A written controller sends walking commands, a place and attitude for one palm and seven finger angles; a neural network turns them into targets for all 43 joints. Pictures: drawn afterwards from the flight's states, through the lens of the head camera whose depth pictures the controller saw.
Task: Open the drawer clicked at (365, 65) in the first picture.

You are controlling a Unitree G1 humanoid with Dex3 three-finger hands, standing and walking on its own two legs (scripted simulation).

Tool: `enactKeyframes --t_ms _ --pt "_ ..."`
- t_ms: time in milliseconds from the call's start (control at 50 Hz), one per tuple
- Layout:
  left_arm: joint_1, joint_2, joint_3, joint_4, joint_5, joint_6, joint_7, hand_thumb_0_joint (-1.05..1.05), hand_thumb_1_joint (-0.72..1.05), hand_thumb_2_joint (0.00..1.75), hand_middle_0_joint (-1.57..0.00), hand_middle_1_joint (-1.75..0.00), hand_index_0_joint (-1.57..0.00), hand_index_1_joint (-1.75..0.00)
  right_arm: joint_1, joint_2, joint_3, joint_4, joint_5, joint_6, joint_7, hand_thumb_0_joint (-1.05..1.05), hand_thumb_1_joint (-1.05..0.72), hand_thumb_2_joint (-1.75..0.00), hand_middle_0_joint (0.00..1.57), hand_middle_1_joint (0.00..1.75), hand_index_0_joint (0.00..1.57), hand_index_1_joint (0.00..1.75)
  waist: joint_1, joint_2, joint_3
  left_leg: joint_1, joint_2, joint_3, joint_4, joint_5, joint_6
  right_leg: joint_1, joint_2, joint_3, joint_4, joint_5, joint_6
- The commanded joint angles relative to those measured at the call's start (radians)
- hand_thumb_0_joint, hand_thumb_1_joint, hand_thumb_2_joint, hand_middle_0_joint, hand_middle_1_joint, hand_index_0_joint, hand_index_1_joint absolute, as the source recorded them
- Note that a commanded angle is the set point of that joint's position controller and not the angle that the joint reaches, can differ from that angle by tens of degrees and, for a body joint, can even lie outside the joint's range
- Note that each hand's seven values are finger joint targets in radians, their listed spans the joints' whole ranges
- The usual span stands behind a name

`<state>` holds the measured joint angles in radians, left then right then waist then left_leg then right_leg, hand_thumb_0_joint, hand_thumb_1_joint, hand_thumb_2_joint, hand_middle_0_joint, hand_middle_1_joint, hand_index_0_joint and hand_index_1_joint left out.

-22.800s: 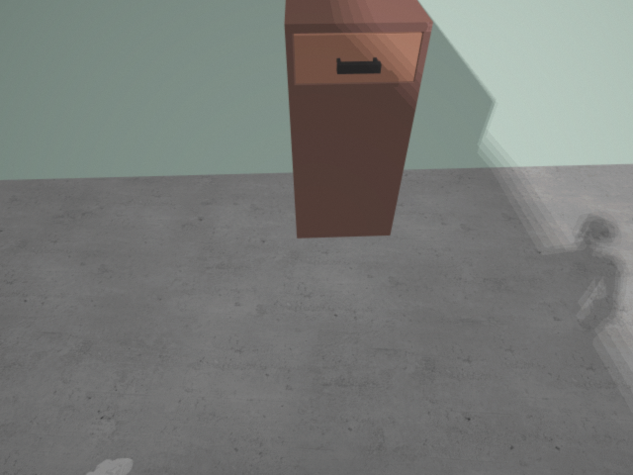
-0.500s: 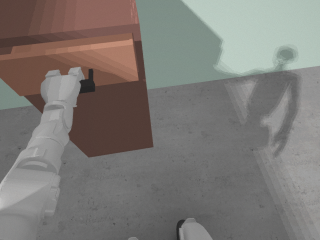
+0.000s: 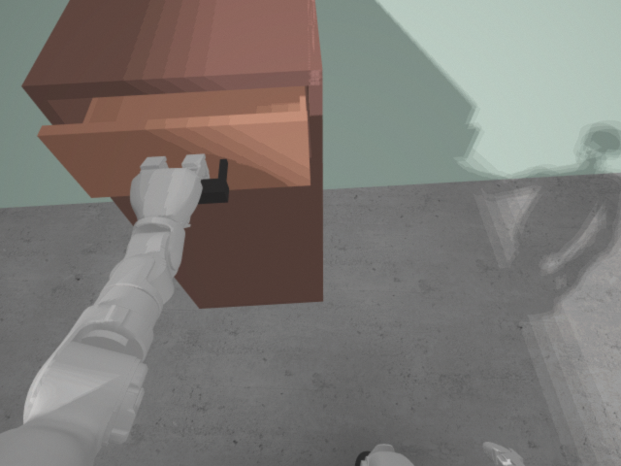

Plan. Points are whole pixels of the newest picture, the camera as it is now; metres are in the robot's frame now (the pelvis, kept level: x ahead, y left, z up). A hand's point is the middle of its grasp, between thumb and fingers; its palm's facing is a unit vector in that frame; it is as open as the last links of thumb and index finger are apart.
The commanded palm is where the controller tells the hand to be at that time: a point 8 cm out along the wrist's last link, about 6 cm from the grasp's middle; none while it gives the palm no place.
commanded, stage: pull the drawer open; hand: left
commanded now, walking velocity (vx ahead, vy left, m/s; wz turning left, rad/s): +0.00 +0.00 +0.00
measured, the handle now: (185, 180) +0.50 +0.19 +0.03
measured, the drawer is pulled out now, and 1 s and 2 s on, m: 0.07 0.20 0.30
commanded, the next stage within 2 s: none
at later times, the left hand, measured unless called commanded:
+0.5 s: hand (175, 258) +0.38 +0.19 +0.01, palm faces +0.01 -0.04 -1.00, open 5.7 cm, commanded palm +0.33 +0.20 +0.06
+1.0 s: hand (168, 299) +0.32 +0.19 +0.01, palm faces -0.01 +0.00 -1.00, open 5.7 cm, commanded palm +0.30 +0.19 +0.06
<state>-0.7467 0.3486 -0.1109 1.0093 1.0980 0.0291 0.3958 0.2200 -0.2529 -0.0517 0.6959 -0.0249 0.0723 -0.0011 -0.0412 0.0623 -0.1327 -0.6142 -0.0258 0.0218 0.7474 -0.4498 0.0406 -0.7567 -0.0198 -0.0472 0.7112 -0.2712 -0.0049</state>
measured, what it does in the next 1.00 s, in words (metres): stands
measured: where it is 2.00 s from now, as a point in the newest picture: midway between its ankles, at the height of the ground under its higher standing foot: outside the picture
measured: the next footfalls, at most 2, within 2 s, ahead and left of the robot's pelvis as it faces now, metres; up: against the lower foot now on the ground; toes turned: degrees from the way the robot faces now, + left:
none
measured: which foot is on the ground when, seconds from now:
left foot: down 0.00-1.00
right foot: down 0.00-1.00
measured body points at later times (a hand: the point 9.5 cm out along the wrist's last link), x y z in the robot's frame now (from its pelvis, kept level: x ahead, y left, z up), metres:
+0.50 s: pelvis +0.01 +0.00 +0.01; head +0.07 -0.03 +0.45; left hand +0.38 +0.19 +0.06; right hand +0.09 -0.27 -0.13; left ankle -0.07 +0.09 -0.71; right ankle +0.03 -0.12 -0.71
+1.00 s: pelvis +0.00 -0.01 +0.01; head +0.05 -0.04 +0.46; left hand +0.32 +0.19 +0.07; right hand +0.20 -0.23 -0.11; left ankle -0.07 +0.09 -0.71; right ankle +0.03 -0.12 -0.71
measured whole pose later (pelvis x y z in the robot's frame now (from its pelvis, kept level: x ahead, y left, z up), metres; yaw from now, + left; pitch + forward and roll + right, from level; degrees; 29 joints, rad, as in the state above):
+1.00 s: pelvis +0.00 -0.01 +0.01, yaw +0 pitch +9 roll +0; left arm -0.20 0.29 -0.22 0.43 1.11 0.12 0.37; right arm 0.08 -0.22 -0.01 0.65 -0.01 0.08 -0.03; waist 0.07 0.06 -0.08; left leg -0.39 -0.02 0.01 0.65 -0.42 0.02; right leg -0.55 -0.01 -0.05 0.66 -0.28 -0.02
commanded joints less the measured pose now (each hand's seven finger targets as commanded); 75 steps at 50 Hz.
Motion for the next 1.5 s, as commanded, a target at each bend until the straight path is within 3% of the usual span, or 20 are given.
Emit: enactKeyframes --t_ms 0,40,100,140,200,280,340,500,680,720,740,800,840,1040,1080,1120,1200,1240,1380,1480 --pt "-0.356 0.243 0.102 -0.17 -0.014 -0.027 0.016 0.0 0.9 0.9 -0.4 -1.35 -0.4 -1.35 0.155 -0.14 -0.048 -0.059 -0.001 -0.01 -0.02 0.0 -0.9 -0.9 0.2 0.3 0.2 0.3 -0.026 -0.061 -0.44 0.07 -0.009 -0.018 -0.059 0.533 -0.016 0.411 0.041 0.035 -0.01 0.39 -0.026" --pt "-0.282 0.203 0.083 -0.198 -0.018 -0.048 0.009 0.0 0.9 0.9 -0.4 -1.35 -0.4 -1.35 0.148 -0.131 -0.05 -0.076 0.001 -0.013 -0.018 0.0 -0.9 -0.9 0.2 0.3 0.2 0.3 -0.007 -0.044 -0.452 0.071 -0.009 -0.01 -0.064 0.541 -0.015 0.431 0.039 0.037 -0.014 0.402 -0.027" --pt "-0.148 0.209 0.102 -0.222 -0.02 -0.065 0.003 0.0 0.9 0.9 -0.4 -1.35 -0.4 -1.35 0.141 -0.131 -0.052 -0.089 0.005 -0.012 -0.011 0.0 -0.9 -0.9 0.2 0.3 0.2 0.3 0.02 -0.067 -0.433 0.044 -0.005 -0.007 -0.075 0.519 -0.011 0.457 0.04 0.041 -0.019 0.399 -0.031" --pt "-0.094 0.187 0.087 -0.268 -0.022 -0.068 0.005 0.0 0.9 0.9 -0.4 -1.35 -0.4 -1.35 0.127 -0.131 -0.056 -0.1 0.013 -0.016 -0.01 0.0 -0.9 -0.9 0.2 0.3 0.2 0.3 0.021 -0.091 -0.41 0.039 -0.003 -0.001 -0.089 0.482 -0.009 0.464 0.043 0.041 -0.035 0.381 -0.03" --pt "0.04 0.19 0.104 -0.371 -0.028 -0.058 0.014 0.0 0.9 0.9 -0.4 -1.35 -0.4 -1.35 0.109 -0.132 -0.062 -0.115 0.02 -0.018 -0.004 0.0 -0.9 -0.9 0.2 0.3 0.2 0.3 0.045 -0.077 -0.426 0.055 0.001 -0.001 -0.103 0.53 -0.008 0.503 0.042 0.048 -0.041 0.416 -0.034" --pt "0.162 0.214 0.14 -0.514 -0.044 -0.023 0.028 0.0 0.9 0.9 -0.4 -1.35 -0.4 -1.35 0.082 -0.139 -0.065 -0.125 0.029 -0.018 0.001 0.0 -0.9 -0.9 0.2 0.3 0.2 0.3 0.057 -0.077 -0.414 0.08 0.006 -0.002 -0.121 0.568 -0.014 0.535 0.043 0.048 -0.053 0.438 -0.035" --pt "0.239 0.136 0.081 -0.605 -0.048 0.012 0.036 0.0 0.9 0.9 -0.4 -1.35 -0.4 -1.35 0.051 -0.135 -0.064 -0.131 0.034 -0.024 0.004 0.0 -0.9 -0.9 0.2 0.3 0.2 0.3 0.048 -0.044 -0.368 0.152 0.017 -0.008 -0.126 0.633 -0.02 0.487 0.047 0.031 -0.064 0.428 -0.034" --pt "0.392 0.098 0.053 -0.74 -0.052 0.102 0.037 0.0 0.9 0.9 -0.4 -1.35 -0.4 -1.35 -0.041 -0.131 -0.047 -0.158 0.036 -0.025 -0.004 0.0 -0.9 -0.9 0.2 0.3 0.2 0.3 0.064 -0.061 -0.305 0.222 0.025 -0.018 -0.151 0.659 -0.034 0.487 0.045 0.016 -0.077 0.404 -0.035" --pt "0.637 0.035 0.018 -0.953 -0.041 0.114 0.014 0.0 0.9 0.9 -0.4 -1.35 -0.4 -1.35 -0.143 -0.102 -0.024 -0.217 0.029 -0.026 0.007 0.0 -0.9 -0.9 0.2 0.3 0.2 0.3 0.1 -0.064 -0.269 0.285 0.024 -0.018 -0.149 0.731 -0.053 0.506 0.04 0.014 -0.072 0.448 -0.038" --pt "0.267 0.088 0.009 -0.884 0.004 0.111 0.031 0.0 0.9 0.9 -0.4 -1.35 -0.4 -1.35 -0.14 -0.109 -0.014 -0.169 0.022 -0.016 -0.014 0.0 -0.9 -0.9 0.2 0.3 0.2 0.3 0.032 -0.052 -0.199 0.263 0.016 -0.021 -0.142 0.6 -0.054 0.42 0.04 0.016 -0.08 0.368 -0.037" --pt "0.285 0.094 0.022 -0.815 0.025 0.114 0.037 0.0 0.9 0.9 -0.4 -1.35 -0.4 -1.35 -0.13 -0.099 -0.013 -0.162 0.015 -0.02 -0.021 0.0 -0.9 -0.9 0.2 0.3 0.2 0.3 0.046 -0.054 -0.171 0.241 0.011 -0.017 -0.144 0.564 -0.052 0.412 0.041 0.009 -0.079 0.329 -0.042" --pt "0.309 0.101 0.023 -0.791 0.039 0.12 0.037 0.0 0.9 0.9 -0.4 -1.35 -0.4 -1.35 -0.138 -0.09 -0.012 -0.161 0.014 -0.02 -0.029 0.0 -0.9 -0.9 0.2 0.3 0.2 0.3 0.071 -0.048 -0.24 0.264 0.001 -0.012 -0.146 0.564 -0.056 0.454 0.042 0.014 -0.078 0.337 -0.046" --pt "0.277 0.069 -0.013 -0.788 0.02 0.123 0.025 0.0 0.9 0.9 -0.4 -1.35 -0.4 -1.35 -0.149 -0.084 -0.01 -0.162 0.016 -0.019 -0.035 0.0 -0.9 -0.9 0.2 0.3 0.2 0.3 0.069 -0.033 -0.264 0.26 -0.009 -0.006 -0.146 0.538 -0.054 0.478 0.038 0.018 -0.079 0.349 -0.044" --pt "0.198 0.125 0.039 -0.679 -0.016 0.065 -0.004 0.0 0.9 0.9 -0.4 -1.35 -0.4 -1.35 -0.144 -0.084 -0.004 -0.145 0.018 -0.033 -0.07 0.0 -0.9 -0.9 0.2 0.3 0.2 0.3 0.063 -0.137 -0.229 0.153 -0.025 -0.002 -0.165 0.364 -0.028 0.524 0.024 0.043 -0.1 0.293 -0.03" --pt "0.288 0.14 0.067 -0.698 -0.014 0.046 0.0 0.0 0.9 0.9 -0.4 -1.35 -0.4 -1.35 -0.147 -0.087 -0.01 -0.156 0.015 -0.039 -0.068 0.0 -0.9 -0.9 0.2 0.3 0.2 0.3 0.092 -0.112 -0.269 0.156 -0.027 0.0 -0.171 0.367 -0.03 0.557 0.026 0.057 -0.101 0.295 -0.034" --pt "0.398 0.102 0.052 -0.743 -0.03 0.035 0.0 0.0 0.9 0.9 -0.4 -1.35 -0.4 -1.35 -0.15 -0.081 -0.015 -0.172 0.018 -0.046 -0.06 0.0 -0.9 -0.9 0.2 0.3 0.2 0.3 0.108 -0.101 -0.289 0.162 -0.026 0.006 -0.172 0.385 -0.029 0.579 0.024 0.058 -0.096 0.327 -0.035" --pt "0.619 0.103 0.091 -0.826 -0.057 0.017 0.003 0.0 0.9 0.9 -0.4 -1.35 -0.4 -1.35 -0.163 -0.085 -0.018 -0.201 0.023 -0.059 -0.045 0.0 -0.9 -0.9 0.2 0.3 0.2 0.3 0.136 -0.114 -0.258 0.124 -0.023 0.01 -0.19 0.357 -0.029 0.604 0.023 0.072 -0.105 0.3 -0.036" --pt "0.678 0.066 0.063 -0.924 -0.069 0.012 0.011 0.0 0.9 0.9 -0.4 -1.35 -0.4 -1.35 -0.174 -0.086 -0.021 -0.216 0.025 -0.066 -0.036 0.0 -0.9 -0.9 0.2 0.3 0.2 0.3 0.128 -0.109 -0.248 0.128 -0.02 0.014 -0.19 0.35 -0.029 0.59 0.023 0.074 -0.106 0.286 -0.036" --pt "0.901 0.055 0.073 -1.119 -0.046 0.052 0.06 0.0 0.9 0.9 -0.4 -1.35 -0.4 -1.35 -0.208 -0.095 -0.029 -0.236 0.021 -0.074 -0.006 0.0 -0.9 -0.9 0.2 0.3 0.2 0.3 0.127 -0.051 -0.207 0.16 -0.007 0.011 -0.183 0.376 -0.036 0.53 0.036 0.067 -0.095 0.247 -0.048" --pt "0.993 0.049 0.068 -1.194 -0.032 0.08 0.08 0.0 0.9 0.9 -0.4 -1.35 -0.4 -1.35 -0.227 -0.09 -0.024 -0.239 0.016 -0.074 0.001 0.0 -0.9 -0.9 0.2 0.3 0.2 0.3 0.123 -0.065 -0.193 0.18 -0.005 0.003 -0.167 0.378 -0.036 0.507 0.044 0.064 -0.081 0.24 -0.049"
